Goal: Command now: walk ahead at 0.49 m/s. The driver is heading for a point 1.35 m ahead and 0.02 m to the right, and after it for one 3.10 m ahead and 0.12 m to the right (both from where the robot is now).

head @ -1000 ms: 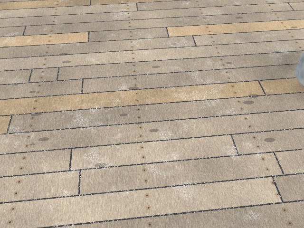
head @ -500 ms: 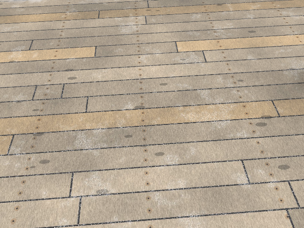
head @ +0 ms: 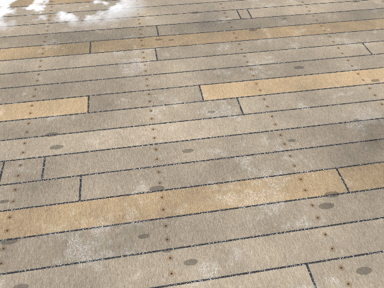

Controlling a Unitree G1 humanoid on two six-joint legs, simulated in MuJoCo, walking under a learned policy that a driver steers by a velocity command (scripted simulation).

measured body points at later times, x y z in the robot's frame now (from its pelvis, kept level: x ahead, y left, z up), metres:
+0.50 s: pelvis +0.26 -0.08 +0.00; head +0.30 -0.10 +0.45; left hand +0.34 +0.17 -0.13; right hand +0.35 -0.35 -0.14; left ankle +0.26 +0.07 -0.67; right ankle +0.30 -0.16 -0.75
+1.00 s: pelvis +0.36 -0.05 -0.01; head +0.38 -0.04 +0.44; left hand +0.38 +0.19 -0.17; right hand +0.47 -0.30 -0.15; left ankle +0.41 +0.05 -0.75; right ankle +0.30 -0.17 -0.75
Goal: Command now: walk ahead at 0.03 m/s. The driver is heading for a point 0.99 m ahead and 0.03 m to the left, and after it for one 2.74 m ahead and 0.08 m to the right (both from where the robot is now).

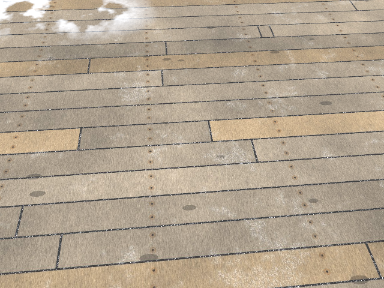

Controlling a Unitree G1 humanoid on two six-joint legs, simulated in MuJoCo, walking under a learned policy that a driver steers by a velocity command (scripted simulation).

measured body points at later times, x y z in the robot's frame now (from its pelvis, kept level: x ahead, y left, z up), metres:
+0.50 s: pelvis -0.01 +0.00 +0.00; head +0.00 +0.00 +0.45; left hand -0.04 +0.23 -0.16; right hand +0.08 -0.24 -0.15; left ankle +0.05 +0.10 -0.73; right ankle -0.06 -0.11 -0.73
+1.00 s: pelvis +0.09 +0.05 +0.00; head +0.10 +0.06 +0.45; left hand +0.07 +0.30 -0.16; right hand +0.13 -0.22 -0.14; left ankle +0.09 +0.14 -0.73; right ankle -0.02 -0.10 -0.65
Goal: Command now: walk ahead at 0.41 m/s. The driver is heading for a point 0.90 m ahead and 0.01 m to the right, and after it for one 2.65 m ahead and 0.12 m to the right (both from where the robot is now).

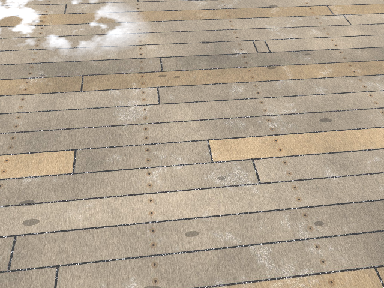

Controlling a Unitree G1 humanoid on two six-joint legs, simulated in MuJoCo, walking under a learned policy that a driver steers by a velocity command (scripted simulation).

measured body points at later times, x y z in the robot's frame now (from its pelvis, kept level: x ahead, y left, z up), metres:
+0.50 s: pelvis +0.16 -0.03 +0.00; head +0.19 -0.04 +0.45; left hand +0.28 +0.21 -0.13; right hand +0.20 -0.29 -0.16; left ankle +0.08 +0.10 -0.68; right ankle +0.26 -0.12 -0.73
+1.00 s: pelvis +0.24 -0.01 +0.00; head +0.24 -0.02 +0.45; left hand +0.29 +0.24 -0.14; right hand +0.22 -0.26 -0.15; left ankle +0.18 +0.11 -0.73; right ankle +0.26 -0.11 -0.72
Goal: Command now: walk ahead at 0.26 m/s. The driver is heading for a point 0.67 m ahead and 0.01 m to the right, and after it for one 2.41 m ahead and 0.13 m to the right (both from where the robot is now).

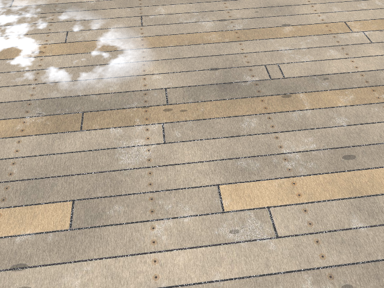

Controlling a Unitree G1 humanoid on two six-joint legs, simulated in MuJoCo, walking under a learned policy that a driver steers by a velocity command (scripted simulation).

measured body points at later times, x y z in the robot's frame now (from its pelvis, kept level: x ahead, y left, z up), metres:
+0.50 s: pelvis +0.21 -0.02 +0.00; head +0.23 -0.02 +0.45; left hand +0.13 +0.22 -0.14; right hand +0.43 -0.24 -0.10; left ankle +0.41 +0.12 -0.69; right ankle +0.06 -0.11 -0.73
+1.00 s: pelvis +0.49 +0.03 +0.02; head +0.51 +0.03 +0.46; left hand +0.67 +0.28 -0.10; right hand +0.47 -0.23 -0.13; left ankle +0.43 +0.11 -0.73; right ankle +0.69 -0.16 -0.67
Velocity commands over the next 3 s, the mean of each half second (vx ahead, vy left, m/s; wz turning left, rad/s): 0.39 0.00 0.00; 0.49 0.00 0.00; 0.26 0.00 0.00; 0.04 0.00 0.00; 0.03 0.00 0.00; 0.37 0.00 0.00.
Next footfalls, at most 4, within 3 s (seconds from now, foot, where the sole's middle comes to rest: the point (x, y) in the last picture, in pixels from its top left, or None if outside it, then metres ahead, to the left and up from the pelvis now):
0.60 left None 0.47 0.11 -0.77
1.16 right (232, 218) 0.79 -0.13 -0.77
1.54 left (170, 218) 0.80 0.11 -0.77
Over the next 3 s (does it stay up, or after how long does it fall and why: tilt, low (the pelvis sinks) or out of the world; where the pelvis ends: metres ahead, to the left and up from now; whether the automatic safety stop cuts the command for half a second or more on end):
stays up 0.94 0.01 0.00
